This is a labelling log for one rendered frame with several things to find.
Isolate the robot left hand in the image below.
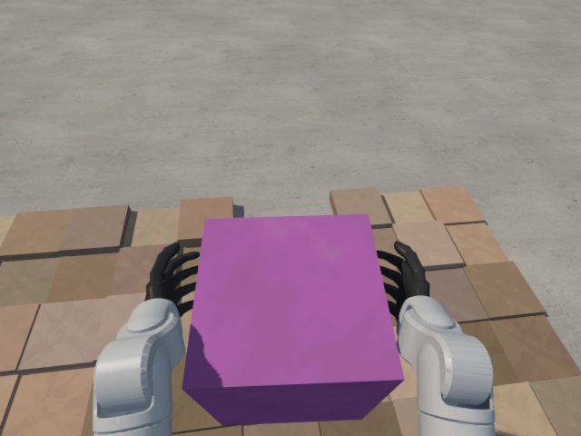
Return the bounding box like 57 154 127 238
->
144 242 200 317

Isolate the robot left forearm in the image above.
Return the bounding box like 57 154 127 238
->
93 298 186 436

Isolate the carton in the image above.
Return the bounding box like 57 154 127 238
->
182 214 404 426

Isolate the robot right hand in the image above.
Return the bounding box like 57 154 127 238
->
377 241 430 322

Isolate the robot right forearm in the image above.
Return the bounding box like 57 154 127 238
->
397 295 496 436

